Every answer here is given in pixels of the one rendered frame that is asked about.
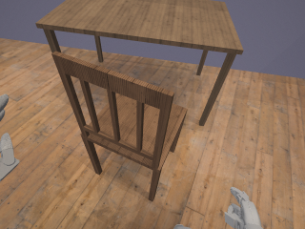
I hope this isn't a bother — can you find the right robot hand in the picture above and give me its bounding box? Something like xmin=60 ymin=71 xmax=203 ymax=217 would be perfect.
xmin=224 ymin=187 xmax=262 ymax=229

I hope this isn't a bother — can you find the table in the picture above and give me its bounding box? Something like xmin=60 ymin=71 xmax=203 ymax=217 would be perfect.
xmin=35 ymin=0 xmax=244 ymax=126

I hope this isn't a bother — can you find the left robot hand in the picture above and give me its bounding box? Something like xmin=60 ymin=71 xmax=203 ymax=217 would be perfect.
xmin=0 ymin=94 xmax=20 ymax=181

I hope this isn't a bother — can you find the chair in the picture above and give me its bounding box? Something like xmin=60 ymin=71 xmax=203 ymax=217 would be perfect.
xmin=51 ymin=51 xmax=188 ymax=201

